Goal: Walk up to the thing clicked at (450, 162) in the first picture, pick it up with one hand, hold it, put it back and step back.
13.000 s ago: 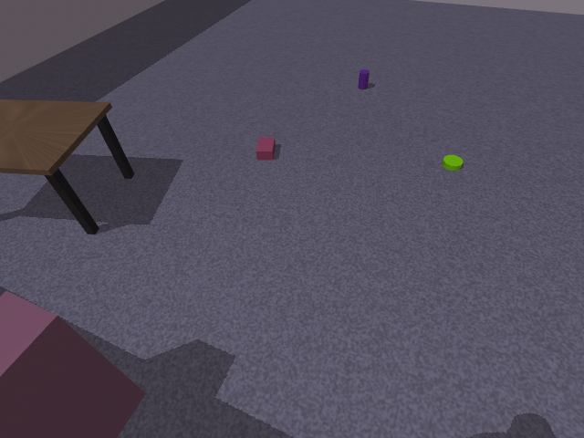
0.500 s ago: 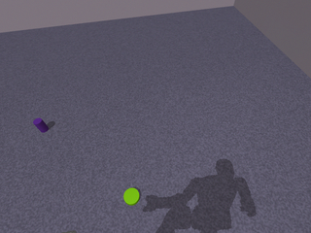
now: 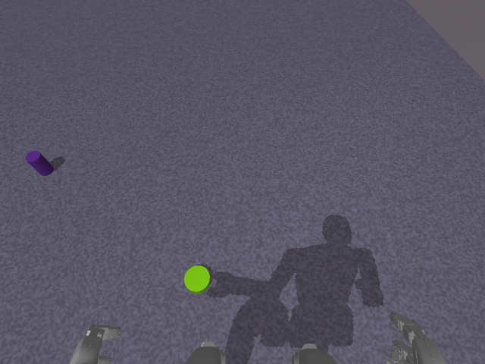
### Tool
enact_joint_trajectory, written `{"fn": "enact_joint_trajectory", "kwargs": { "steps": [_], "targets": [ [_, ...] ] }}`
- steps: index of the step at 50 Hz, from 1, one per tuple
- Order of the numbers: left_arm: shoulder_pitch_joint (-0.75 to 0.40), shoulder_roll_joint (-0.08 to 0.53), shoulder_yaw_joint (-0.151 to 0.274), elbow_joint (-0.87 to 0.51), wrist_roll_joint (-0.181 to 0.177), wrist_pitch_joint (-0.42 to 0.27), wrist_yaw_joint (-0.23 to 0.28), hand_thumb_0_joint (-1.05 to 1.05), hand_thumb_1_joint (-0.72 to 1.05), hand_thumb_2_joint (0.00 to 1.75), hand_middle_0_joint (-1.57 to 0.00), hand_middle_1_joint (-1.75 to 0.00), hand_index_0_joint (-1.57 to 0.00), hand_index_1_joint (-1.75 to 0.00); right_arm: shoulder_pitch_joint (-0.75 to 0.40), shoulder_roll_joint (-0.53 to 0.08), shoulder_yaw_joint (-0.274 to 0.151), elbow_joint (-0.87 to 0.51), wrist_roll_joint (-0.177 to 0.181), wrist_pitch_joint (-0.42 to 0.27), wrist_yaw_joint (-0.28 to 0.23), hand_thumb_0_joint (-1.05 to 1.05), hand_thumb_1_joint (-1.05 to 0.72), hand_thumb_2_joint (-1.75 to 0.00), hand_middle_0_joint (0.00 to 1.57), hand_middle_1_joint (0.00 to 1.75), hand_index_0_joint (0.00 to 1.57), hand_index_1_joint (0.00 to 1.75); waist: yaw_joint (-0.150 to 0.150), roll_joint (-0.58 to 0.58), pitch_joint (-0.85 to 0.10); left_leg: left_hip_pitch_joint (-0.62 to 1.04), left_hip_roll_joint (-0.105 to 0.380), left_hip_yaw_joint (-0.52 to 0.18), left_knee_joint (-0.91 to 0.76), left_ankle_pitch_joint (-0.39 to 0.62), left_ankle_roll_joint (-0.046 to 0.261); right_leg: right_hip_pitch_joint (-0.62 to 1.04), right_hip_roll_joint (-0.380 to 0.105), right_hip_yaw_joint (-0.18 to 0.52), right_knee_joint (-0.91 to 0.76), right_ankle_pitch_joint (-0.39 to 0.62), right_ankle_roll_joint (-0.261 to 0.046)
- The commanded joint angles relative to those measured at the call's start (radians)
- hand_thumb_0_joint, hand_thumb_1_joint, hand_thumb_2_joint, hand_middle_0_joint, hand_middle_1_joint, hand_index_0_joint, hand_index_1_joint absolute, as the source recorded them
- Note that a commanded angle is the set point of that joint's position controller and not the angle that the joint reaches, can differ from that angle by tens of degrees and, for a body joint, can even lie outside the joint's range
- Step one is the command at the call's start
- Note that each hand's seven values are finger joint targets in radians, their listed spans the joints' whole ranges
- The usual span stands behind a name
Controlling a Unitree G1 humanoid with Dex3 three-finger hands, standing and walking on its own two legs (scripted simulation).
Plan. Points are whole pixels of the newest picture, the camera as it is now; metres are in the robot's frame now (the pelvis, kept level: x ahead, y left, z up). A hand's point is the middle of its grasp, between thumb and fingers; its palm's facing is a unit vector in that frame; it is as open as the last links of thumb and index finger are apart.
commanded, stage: rise first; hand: left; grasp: from above
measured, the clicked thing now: (197, 279) +0.44 +0.22 -0.70
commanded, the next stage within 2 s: none
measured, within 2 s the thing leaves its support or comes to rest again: neither
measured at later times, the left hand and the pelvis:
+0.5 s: hand out of the picture +0.14 +0.26 -0.21, palm faces -0.29 -0.78 -0.55, open 14.3 cm; pelvis -0.01 +0.00 -0.08, yaw +0 degrees
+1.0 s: hand (152, 317) +0.27 +0.29 -0.42, palm faces -0.47 -0.28 -0.84, open 14.2 cm; pelvis -0.09 +0.00 -0.28, yaw -2 degrees
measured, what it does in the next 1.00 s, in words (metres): lowers itself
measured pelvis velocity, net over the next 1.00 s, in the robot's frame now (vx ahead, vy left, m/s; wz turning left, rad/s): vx -0.09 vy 0.00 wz -0.04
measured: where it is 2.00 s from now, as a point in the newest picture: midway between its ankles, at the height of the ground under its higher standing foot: outside the picture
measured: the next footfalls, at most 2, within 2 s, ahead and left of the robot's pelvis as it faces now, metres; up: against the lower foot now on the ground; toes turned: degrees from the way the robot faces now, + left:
none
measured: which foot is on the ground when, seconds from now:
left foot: down 0.00-1.00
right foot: down 0.00-1.00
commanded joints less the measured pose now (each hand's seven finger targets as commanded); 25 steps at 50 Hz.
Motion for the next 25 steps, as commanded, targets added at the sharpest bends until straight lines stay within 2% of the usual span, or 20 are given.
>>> {"fn": "enact_joint_trajectory", "kwargs": {
  "steps": [1, 2, 4, 5, 7, 8, 9, 12, 13, 16, 17, 20, 21, 22, 23, 25],
  "targets": [
    [0.036, 0.197, 0.061, -0.232, 0.027, 0.0, 0.019, 0.0, -0.61, 1.04, -0.06, -1.05, -0.03, -1.07, 0.002, -0.142, -0.055, -0.149, -0.005, -0.063, -0.011, 0.0, -0.88, -0.9, 0.2, 0.3, 0.2, 0.3, -0.006, 0.067, -0.266, 0.133, -0.026, 0.011, -0.084, 0.263, 0.018, 0.063, 0.035, -0.02, -0.064, 0.216, -0.037],
    [0.068, 0.182, 0.048, -0.265, 0.028, 0.009, 0.015, 0.0, -0.61, 1.04, -0.06, -1.06, -0.04, -1.08, 0.0, -0.141, -0.054, -0.156, -0.003, -0.066, -0.013, 0.0, -0.88, -0.9, 0.2, 0.3, 0.2, 0.3, -0.005, 0.076, -0.28, 0.137, -0.022, 0.007, -0.08, 0.274, 0.016, 0.054, 0.034, -0.022, -0.052, 0.219, -0.04],
    [0.097, 0.195, 0.063, -0.287, 0.033, 0.027, 0.016, 0.0, -0.61, 1.02, -0.07, -1.05, -0.05, -1.07, -0.009, -0.144, -0.055, -0.163, -0.005, -0.074, -0.013, 0.0, -0.89, -0.9, 0.2, 0.3, 0.2, 0.3, -0.007, 0.074, -0.28, 0.113, -0.02, -0.002, -0.058, 0.277, 0.017, 0.037, 0.036, -0.026, -0.031, 0.216, -0.038],
    [0.115, 0.176, 0.045, -0.299, 0.035, 0.035, 0.015, 0.0, -0.6, 1.01, -0.06, -1.06, -0.05, -1.08, -0.01, -0.137, -0.052, -0.17, -0.005, -0.076, -0.013, 0.0, -0.9, -0.9, 0.2, 0.3, 0.2, 0.3, -0.015, 0.06, -0.284, 0.1, -0.022, 0.002, -0.041, 0.274, 0.02, 0.032, 0.037, -0.025, -0.025, 0.219, -0.036],
    [0.116, 0.182, 0.045, -0.314, 0.045, 0.047, 0.019, 0.0, -0.59, 1.0, -0.07, -1.06, -0.06, -1.07, -0.015, -0.135, -0.048, -0.175, -0.008, -0.083, -0.015, 0.0, -0.9, -0.9, 0.2, 0.3, 0.2, 0.3, -0.023, 0.044, -0.29, 0.059, -0.025, 0.004, -0.005, 0.267, 0.025, 0.012, 0.035, -0.023, -0.006, 0.222, -0.035],
    [0.127, 0.181, 0.049, -0.327, 0.048, 0.05, 0.021, 0.0, -0.6, 1.0, -0.06, -1.06, -0.05, -1.07, -0.017, -0.131, -0.045, -0.177, -0.009, -0.087, -0.015, 0.0, -0.9, -0.9, 0.2, 0.3, 0.2, 0.3, -0.014, 0.051, -0.292, 0.042, -0.027, 0.007, 0.012, 0.266, 0.026, 0.007, 0.032, -0.022, 0.005, 0.223, -0.036],
    [0.127, 0.168, 0.041, -0.327, 0.051, 0.051, 0.022, 0.0, -0.6, 1.01, -0.06, -1.06, -0.05, -1.07, -0.02, -0.131, -0.046, -0.187, -0.009, -0.091, -0.014, 0.0, -0.89, -0.9, 0.2, 0.3, 0.2, 0.3, -0.024, 0.037, -0.289, 0.023, -0.027, 0.005, 0.023, 0.252, 0.027, -0.015, 0.033, -0.022, 0.017, 0.211, -0.037],
    [0.159, 0.175, 0.046, -0.366, 0.064, 0.048, 0.025, 0.0, -0.58, 1.0, -0.05, -1.06, -0.05, -1.07, -0.028, -0.124, -0.042, -0.197, -0.012, -0.102, -0.015, 0.0, -0.88, -0.9, 0.2, 0.3, 0.2, 0.3, -0.009, 0.052, -0.318, -0.011, -0.027, 0.005, 0.069, 0.254, 0.028, -0.055, 0.034, -0.023, 0.067, 0.206, -0.04],
    [0.162, 0.172, 0.043, -0.371, 0.065, 0.046, 0.027, 0.0, -0.58, 1.0, -0.06, -1.06, -0.05, -1.07, -0.029, -0.126, -0.043, -0.205, -0.011, -0.104, -0.011, 0.0, -0.88, -0.9, 0.2, 0.3, 0.2, 0.3, -0.02, 0.032, -0.328, -0.033, -0.029, 0.006, 0.091, 0.257, 0.031, -0.059, 0.033, -0.022, 0.077, 0.217, -0.038],
    [0.205, 0.189, 0.055, -0.421, 0.078, 0.041, 0.029, 0.0, -0.58, 0.99, -0.06, -1.07, -0.05, -1.08, -0.037, -0.121, -0.043, -0.214, -0.011, -0.115, -0.009, 0.0, -0.89, -0.9, 0.2, 0.3, 0.2, 0.3, -0.002, 0.072, -0.361, -0.055, -0.032, 0.007, 0.126, 0.261, 0.029, -0.095, 0.034, -0.02, 0.121, 0.217, -0.04],
    [0.192, 0.184, 0.044, -0.431, 0.083, 0.039, 0.03, 0.0, -0.58, 1.0, -0.06, -1.06, -0.05, -1.07, -0.04, -0.126, -0.045, -0.216, -0.008, -0.115, -0.007, 0.0, -0.88, -0.9, 0.2, 0.3, 0.2, 0.3, -0.014, 0.063, -0.369, -0.061, -0.031, 0.002, 0.136, 0.26, 0.029, -0.115, 0.037, -0.021, 0.133, 0.214, -0.04],
    [0.115, 0.205, 0.04, -0.419, 0.116, 0.025, 0.036, 0.0, -0.6, 1.01, -0.06, -1.06, -0.05, -1.07, -0.056, -0.132, -0.044, -0.211, -0.007, -0.123, -0.005, 0.0, -0.89, -0.9, 0.2, 0.3, 0.2, 0.3, -0.03, 0.057, -0.344, -0.146, -0.032, -0.002, 0.188, 0.193, 0.032, -0.194, 0.035, -0.021, 0.18, 0.166, -0.039],
    [0.1, 0.223, 0.051, -0.39, 0.133, 0.015, 0.038, 0.0, -0.59, 1.0, -0.06, -1.06, -0.04, -1.07, -0.058, -0.136, -0.045, -0.205, -0.009, -0.125, -0.004, 0.0, -0.88, -0.9, 0.2, 0.3, 0.2, 0.3, -0.027, 0.05, -0.338, -0.182, -0.033, -0.003, 0.214, 0.176, 0.033, -0.218, 0.034, -0.021, 0.205, 0.152, -0.039],
    [0.074, 0.216, 0.038, -0.365, 0.155, 0.001, 0.04, 0.0, -0.59, 1.01, -0.05, -1.06, -0.04, -1.07, -0.068, -0.137, -0.046, -0.201, -0.008, -0.129, 0.0, 0.0, -0.88, -0.9, 0.2, 0.3, 0.2, 0.3, -0.038, 0.041, -0.337, -0.223, -0.035, -0.007, 0.242, 0.15, 0.035, -0.257, 0.035, -0.02, 0.232, 0.134, -0.04],
    [0.053, 0.225, 0.042, -0.338, 0.174, -0.015, 0.042, 0.0, -0.59, 1.0, -0.05, -1.06, -0.04, -1.07, -0.069, -0.138, -0.047, -0.192, -0.009, -0.132, 0.002, 0.0, -0.88, -0.9, 0.2, 0.3, 0.2, 0.3, -0.029, 0.043, -0.346, -0.252, -0.034, -0.006, 0.272, 0.146, 0.035, -0.292, 0.034, -0.017, 0.266, 0.127, -0.041],
    [-0.012, 0.234, 0.032, -0.292, 0.215, -0.053, 0.043, 0.0, -0.57, 0.99, -0.06, -1.06, -0.05, -1.06, -0.08, -0.151, -0.054, -0.182, -0.011, -0.138, 0.01, 0.0, -0.88, -0.89, 0.2, 0.3, 0.2, 0.3, -0.034, 0.057, -0.353, -0.313, -0.035, -0.013, 0.32, 0.102, 0.031, -0.385, 0.032, -0.014, 0.331, 0.08, -0.044]
  ]
}}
